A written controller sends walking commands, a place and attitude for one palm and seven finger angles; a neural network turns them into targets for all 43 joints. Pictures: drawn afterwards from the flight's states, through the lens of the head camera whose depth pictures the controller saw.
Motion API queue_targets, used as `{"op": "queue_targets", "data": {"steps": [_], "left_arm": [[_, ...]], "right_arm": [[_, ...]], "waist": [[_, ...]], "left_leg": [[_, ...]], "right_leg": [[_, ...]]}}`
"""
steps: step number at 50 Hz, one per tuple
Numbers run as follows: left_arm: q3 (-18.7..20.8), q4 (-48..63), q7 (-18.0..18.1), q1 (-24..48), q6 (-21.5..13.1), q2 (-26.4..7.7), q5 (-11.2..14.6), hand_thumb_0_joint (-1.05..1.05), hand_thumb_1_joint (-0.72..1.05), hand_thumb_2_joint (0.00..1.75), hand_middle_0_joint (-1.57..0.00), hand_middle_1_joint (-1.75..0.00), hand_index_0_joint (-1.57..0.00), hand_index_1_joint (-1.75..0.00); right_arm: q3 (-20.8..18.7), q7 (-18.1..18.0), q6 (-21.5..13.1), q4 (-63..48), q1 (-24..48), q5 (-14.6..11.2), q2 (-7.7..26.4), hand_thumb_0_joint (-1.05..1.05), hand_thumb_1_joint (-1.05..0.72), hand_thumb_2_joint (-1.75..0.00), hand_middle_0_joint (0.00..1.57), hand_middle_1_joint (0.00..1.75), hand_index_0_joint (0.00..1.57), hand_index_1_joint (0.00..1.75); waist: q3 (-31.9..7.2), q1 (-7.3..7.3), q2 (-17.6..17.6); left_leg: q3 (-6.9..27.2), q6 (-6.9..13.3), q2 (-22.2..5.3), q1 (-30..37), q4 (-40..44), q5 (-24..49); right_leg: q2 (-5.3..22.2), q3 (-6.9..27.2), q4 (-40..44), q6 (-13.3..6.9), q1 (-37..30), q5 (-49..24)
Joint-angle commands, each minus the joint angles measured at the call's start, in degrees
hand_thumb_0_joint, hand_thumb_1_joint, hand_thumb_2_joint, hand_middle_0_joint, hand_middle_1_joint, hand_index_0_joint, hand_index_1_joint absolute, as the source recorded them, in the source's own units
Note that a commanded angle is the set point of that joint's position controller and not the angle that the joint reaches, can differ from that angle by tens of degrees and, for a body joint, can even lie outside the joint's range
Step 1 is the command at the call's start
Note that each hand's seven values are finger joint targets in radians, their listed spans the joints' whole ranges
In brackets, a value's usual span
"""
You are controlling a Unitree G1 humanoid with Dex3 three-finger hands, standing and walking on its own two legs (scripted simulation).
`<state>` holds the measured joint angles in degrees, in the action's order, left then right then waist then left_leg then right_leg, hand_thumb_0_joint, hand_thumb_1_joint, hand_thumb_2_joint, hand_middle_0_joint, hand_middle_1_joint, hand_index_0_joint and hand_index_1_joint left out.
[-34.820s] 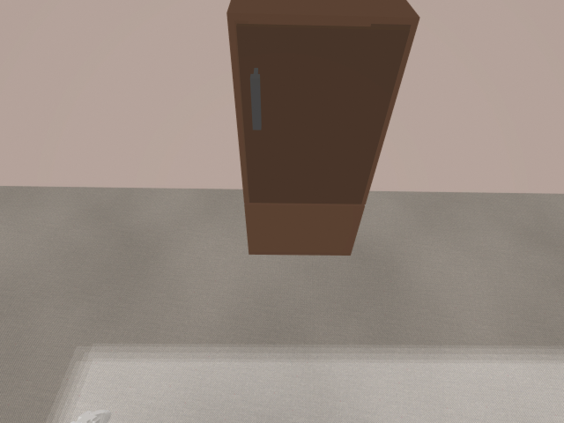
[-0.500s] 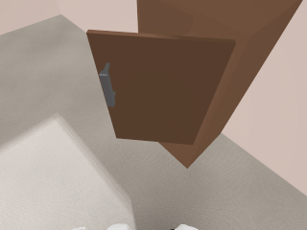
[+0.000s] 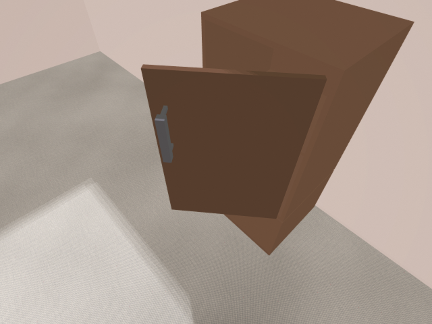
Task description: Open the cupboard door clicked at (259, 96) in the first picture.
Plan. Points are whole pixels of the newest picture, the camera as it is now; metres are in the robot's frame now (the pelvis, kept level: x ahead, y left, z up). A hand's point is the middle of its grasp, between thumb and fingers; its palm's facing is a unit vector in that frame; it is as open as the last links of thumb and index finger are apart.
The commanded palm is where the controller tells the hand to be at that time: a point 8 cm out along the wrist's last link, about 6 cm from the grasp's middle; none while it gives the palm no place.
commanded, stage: come to a stop and stand still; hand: left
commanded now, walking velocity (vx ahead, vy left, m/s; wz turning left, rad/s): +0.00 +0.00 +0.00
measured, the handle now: (166, 134) +0.56 +0.16 +0.01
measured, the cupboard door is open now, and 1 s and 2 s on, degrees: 41 41 41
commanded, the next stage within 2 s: look again from close up in 0.04 s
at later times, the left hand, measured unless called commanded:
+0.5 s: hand out of the picture +0.03 +0.23 -0.16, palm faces -0.01 -0.96 -0.26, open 7.4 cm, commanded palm none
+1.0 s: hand out of the picture -0.05 +0.20 -0.18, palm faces -0.01 -0.98 -0.19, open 7.4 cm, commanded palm none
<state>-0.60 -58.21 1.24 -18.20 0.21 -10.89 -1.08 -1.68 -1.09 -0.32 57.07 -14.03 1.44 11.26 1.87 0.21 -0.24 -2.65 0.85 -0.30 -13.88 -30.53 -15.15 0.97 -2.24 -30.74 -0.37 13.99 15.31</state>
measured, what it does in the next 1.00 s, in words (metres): stands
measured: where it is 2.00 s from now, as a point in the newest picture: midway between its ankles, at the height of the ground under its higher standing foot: outside the picture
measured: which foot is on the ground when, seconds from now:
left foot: down 0.00-1.00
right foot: down 0.00-1.00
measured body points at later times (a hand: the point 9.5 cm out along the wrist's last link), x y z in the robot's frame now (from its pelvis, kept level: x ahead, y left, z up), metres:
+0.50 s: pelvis -0.03 +0.01 +0.00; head -0.05 +0.02 +0.45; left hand +0.03 +0.28 -0.14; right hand +0.02 -0.24 -0.14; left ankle +0.01 +0.11 -0.73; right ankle +0.01 -0.12 -0.73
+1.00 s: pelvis -0.02 +0.02 +0.00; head -0.03 +0.03 +0.45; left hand -0.05 +0.25 -0.16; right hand -0.01 -0.21 -0.16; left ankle +0.01 +0.11 -0.73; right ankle +0.01 -0.11 -0.73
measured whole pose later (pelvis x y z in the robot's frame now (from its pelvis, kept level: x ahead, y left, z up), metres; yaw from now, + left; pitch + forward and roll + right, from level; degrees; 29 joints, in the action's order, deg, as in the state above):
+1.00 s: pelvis -0.02 +0.02 +0.00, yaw +0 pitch -2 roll -1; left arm -1.4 -62.4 1.5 -21.4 0.5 -9.7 -1.5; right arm -0.5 0.0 0.8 60.1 -16.9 1.8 10.5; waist 0.4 0.2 -0.6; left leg -3.9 2.4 -0.3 -16.8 -33.3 -14.3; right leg 1.6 -1.9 -32.6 -0.2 16.4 16.9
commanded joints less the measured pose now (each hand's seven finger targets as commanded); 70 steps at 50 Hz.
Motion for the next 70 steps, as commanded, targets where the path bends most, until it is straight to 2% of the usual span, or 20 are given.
{"op": "queue_targets", "data": {"steps": [1, 3, 4, 7, 17, 35, 39, 43, 44, 45, 46, 47, 48, 49, 50, 51, 53, 57, 61, 70], "left_arm": [[2.54, 5.81, 1.05, 1.44, -1.27, -9.2, -0.19, 0.0, 0.9, 0.9, -0.2, -0.3, -0.2, -0.3], [2.86, 6.37, 0.97, 1.66, -1.36, -10.14, -0.17, 0.0, 0.9, 0.9, -0.2, -0.3, -0.2, -0.3], [2.43, 6.07, 0.98, 0.64, -1.32, -9.03, -0.07, 0.0, 0.9, 0.9, -0.2, -0.3, -0.2, -0.3], [2.67, 5.83, 0.81, 1.24, -1.38, -10.33, 0.05, 0.0, 0.9, 0.9, -0.2, -0.3, -0.2, -0.3], [2.48, 5.28, 0.39, 3.9, -1.18, -11.96, -0.04, 0.0, 0.9, 0.9, -0.2, -0.3, -0.2, -0.3], [2.35, 0.79, 0.24, 2.23, -1.36, -12.01, -0.4, 0.0, 0.9, 0.9, -0.2, -0.3, -0.2, -0.3], [1.03, -1.92, 0.37, -1.86, -0.57, -6.14, -0.31, 0.0, 0.9, 0.9, -0.2, -0.3, -0.2, -0.3], [1.38, -2.48, -0.05, -4.28, -0.07, -5.03, -0.66, 0.0, 0.9, 0.9, -0.2, -0.3, -0.2, -0.3], [1.34, -2.59, -0.06, -4.91, -0.22, -4.85, -0.61, 0.0, 0.9, 0.9, -0.2, -0.3, -0.2, -0.3], [0.41, -5.14, 2.2, -7.7, -0.5, -5.04, -1.31, 0.0, 0.9, 0.9, -0.2, -0.3, -0.2, -0.3], [1.02, -1.74, 1.64, -4.49, -0.65, -8.2, -0.83, 0.0, 0.9, 0.9, -0.2, -0.3, -0.2, -0.3], [1.52, -0.63, 1.42, -3.62, -0.69, -9.0, -0.65, 0.0, 0.9, 0.9, -0.2, -0.3, -0.2, -0.3], [1.54, -0.04, 1.22, -2.65, -0.96, -8.09, -0.43, 0.0, 0.9, 0.9, -0.2, -0.3, -0.2, -0.3], [1.34, -0.14, 1.02, -2.4, -1.36, -6.27, -0.47, 0.0, 0.9, 0.9, -0.2, -0.3, -0.2, -0.3], [1.15, -0.59, 0.79, -4.2, -1.64, -4.52, -0.31, 0.0, 0.9, 0.9, -0.2, -0.3, -0.2, -0.3], [0.87, -1.46, 0.7, -5.45, -1.84, -3.29, -0.37, 0.0, 0.9, 0.9, -0.2, -0.3, -0.2, -0.3], [0.45, -2.22, 0.71, -5.77, -2.12, -2.25, -0.31, 0.0, 0.9, 0.9, -0.2, -0.3, -0.2, -0.3], [0.53, -2.61, 0.86, -4.6, -2.41, -2.53, 0.02, 0.0, 0.9, 0.9, -0.2, -0.3, -0.2, -0.3], [0.84, -2.84, 1.06, -4.51, -2.57, -2.44, 0.19, 0.0, 0.9, 0.9, -0.2, -0.3, -0.2, -0.3], [1.31, -3.38, 1.14, -2.36, -2.47, -3.61, 0.33, 0.0, 0.9, 0.9, -0.2, -0.3, -0.2, -0.3]], "right_arm": [[-1.54, -0.17, -0.8, -5.01, -0.89, -0.28, 6.87, 0.0, -0.9, -0.9, 0.2, 0.3, 0.2, 0.3], [-1.7, -0.2, -1.22, -5.06, -0.48, -0.38, 8.42, 0.0, -0.9, -0.9, 0.2, 0.3, 0.2, 0.3], [-1.07, -0.04, -1.21, -4.66, -0.46, -0.26, 7.26, 0.0, -0.9, -0.9, 0.2, 0.3, 0.2, 0.3], [-1.19, -0.03, -1.54, -4.44, 0.66, -0.37, 9.32, 0.0, -0.9, -0.9, 0.2, 0.3, 0.2, 0.3], [-1.03, 0.57, -1.08, -2.54, 2.49, -0.23, 11.14, 0.0, -0.9, -0.9, 0.2, 0.3, 0.2, 0.3], [-1.4, 0.73, -1.1, 2.1, 1.85, -0.58, 12.27, 0.0, -0.9, -0.9, 0.2, 0.3, 0.2, 0.3], [-0.17, 0.66, -0.32, 4.23, -1.1, -0.31, 7.24, 0.0, -0.9, -0.9, 0.2, 0.3, 0.2, 0.3], [-0.67, 0.26, 0.11, 4.31, -1.28, -0.18, 8.23, 0.0, -0.9, -0.9, 0.2, 0.3, 0.2, 0.3], [-0.73, 0.24, -0.01, 4.39, -1.21, -0.35, 7.93, 0.0, -0.9, -0.9, 0.2, 0.3, 0.2, 0.3], [-0.29, 0.18, 0.17, 1.33, 1.56, -0.36, 9.99, 0.0, -0.9, -0.9, 0.2, 0.3, 0.2, 0.3], [0.74, 1.11, 0.39, -0.84, 0.75, 0.06, 4.73, 0.0, -0.9, -0.9, 0.2, 0.3, 0.2, 0.3], [0.54, 1.23, 0.12, -1.9, -2.14, 0.12, 4.68, 0.0, -0.9, -0.9, 0.2, 0.3, 0.2, 0.3], [0.52, 1.15, -0.19, -1.67, -4.7, 0.14, 4.43, 0.0, -0.9, -0.9, 0.2, 0.3, 0.2, 0.3], [0.69, 0.99, -0.68, -1.76, -5.85, 0.29, 4.33, 0.0, -0.9, -0.9, 0.2, 0.3, 0.2, 0.3], [0.62, 0.75, -0.95, -2.2, -4.72, -0.05, 4.96, 0.0, -0.9, -0.9, 0.2, 0.3, 0.2, 0.3], [0.48, 0.58, -1.13, -2.69, -3.49, -0.34, 5.14, 0.0, -0.9, -0.9, 0.2, 0.3, 0.2, 0.3], [0.62, 0.46, -1.3, -2.83, -3.54, -0.64, 4.19, 0.0, -0.9, -0.9, 0.2, 0.3, 0.2, 0.3], [0.92, 0.25, -1.54, -0.65, -6.1, -0.79, 2.85, 0.0, -0.9, -0.9, 0.2, 0.3, 0.2, 0.3], [1.28, -0.02, -2.2, 1.1, -6.88, -0.76, 2.12, 0.0, -0.9, -0.9, 0.2, 0.3, 0.2, 0.3], [1.35, -0.55, -2.3, 3.66, -5.95, -0.7, 2.01, 0.0, -0.9, -0.9, 0.2, 0.3, 0.2, 0.3]], "waist": [[1.35, 1.37, 3.56], [1.78, 0.8, -0.04], [0.97, 0.15, 0.36], [0.18, -0.2, -1.11], [2.03, -0.18, 0.25], [0.93, -0.08, -0.03], [0.25, 0.12, 0.14], [4.55, -0.25, -1.65], [4.49, -0.66, -1.6], [5.33, -2.04, -2.84], [3.61, -1.19, -1.68], [4.12, 0.86, -3.95], [3.2, 2.13, -6.0], [2.17, 1.73, -10.65], [1.58, 0.34, -9.4], [1.82, -0.7, -7.06], [4.14, -0.63, -0.1], [4.66, 0.44, 3.46], [2.15, 0.19, 1.84], [0.16, -0.21, 0.7]], "left_leg": [[4.34, 1.15, -2.78, -0.64, 1.54, 2.15], [5.68, 1.65, -4.0, -1.68, 3.73, 4.08], [5.89, 1.82, -4.35, -1.59, 4.27, 4.65], [6.5, 1.96, -5.02, -2.11, 5.89, 5.45], [7.45, 1.35, -4.79, -3.77, 10.76, -5.25], [9.08, 1.44, -5.86, -3.59, 14.59, -9.86], [9.13, 0.99, -6.41, -2.76, 15.55, -14.64], [11.22, 2.18, -8.25, -6.13, 17.23, -20.72], [11.09, 2.42, -8.46, -5.7, 16.87, -18.52], [-0.91, -0.48, -5.63, -8.2, 6.57, -11.16], [0.32, -0.94, -1.21, -8.23, 2.51, -16.93], [2.24, 0.02, -2.17, -5.8, 3.05, -16.84], [4.82, 0.95, -3.49, -4.31, 5.82, -14.13], [8.12, 1.9, -5.76, -4.66, 9.18, -12.35], [11.43, 2.99, -7.99, -6.52, 12.29, -13.64], [11.63, 3.59, -8.41, -7.9, 12.87, -14.06], [9.53, 2.93, -6.51, -8.38, 11.89, -12.43], [6.2, 1.9, -4.83, -3.26, 10.18, -4.65], [4.74, 1.75, -4.98, -0.03, 9.43, 3.6], [3.09, 1.12, -5.38, 2.64, 8.48, 10.76]], "right_leg": [[6.6, 9.94, 9.54, -3.32, 6.23, 4.81], [5.17, 8.16, 7.35, -2.98, 4.97, 1.64], [4.81, 7.48, 7.17, -2.63, 3.24, 0.02], [4.48, 6.49, 5.88, -2.15, 1.29, -2.87], [5.11, 7.19, 9.77, -1.41, 1.57, 4.52], [5.5, 6.37, 11.13, -0.75, 0.34, 4.29], [4.44, 4.88, 10.46, 0.35, 0.46, 7.38], [2.69, 3.31, 6.9, -0.11, 1.47, 7.7], [2.73, 2.97, 6.73, -0.2, 0.83, 4.99], [2.52, 0.4, 4.71, -0.47, 0.12, 2.07], [4.92, 5.94, 8.84, -2.33, 4.69, 19.67], [6.06, 8.01, 9.41, -3.79, 11.62, 25.35], [4.23, 6.42, 5.73, -3.5, 11.8, 19.95], [2.1, 2.85, 1.51, -2.98, 8.81, 13.69], [0.74, 1.92, 0.52, -2.41, 5.44, 9.72], [0.99, 1.68, 1.26, -2.11, 2.82, 6.69], [2.23, 4.29, 4.12, -2.43, 2.38, 4.84], [3.82, 6.69, 6.96, -2.2, 4.34, 3.26], [4.32, 6.37, 6.42, -1.93, 1.68, -3.82], [4.93, 6.51, 5.8, -2.07, -2.19, -13.99]]}}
